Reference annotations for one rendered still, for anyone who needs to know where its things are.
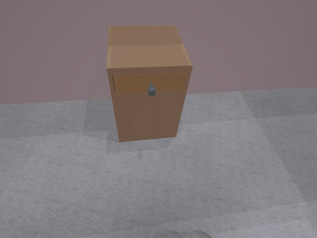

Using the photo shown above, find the drawer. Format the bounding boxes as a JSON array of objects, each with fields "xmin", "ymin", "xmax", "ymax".
[{"xmin": 113, "ymin": 72, "xmax": 187, "ymax": 94}]

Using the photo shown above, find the handle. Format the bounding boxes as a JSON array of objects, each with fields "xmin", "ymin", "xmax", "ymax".
[{"xmin": 148, "ymin": 82, "xmax": 156, "ymax": 96}]

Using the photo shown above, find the cabinet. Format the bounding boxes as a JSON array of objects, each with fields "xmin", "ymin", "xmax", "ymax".
[{"xmin": 106, "ymin": 25, "xmax": 193, "ymax": 142}]

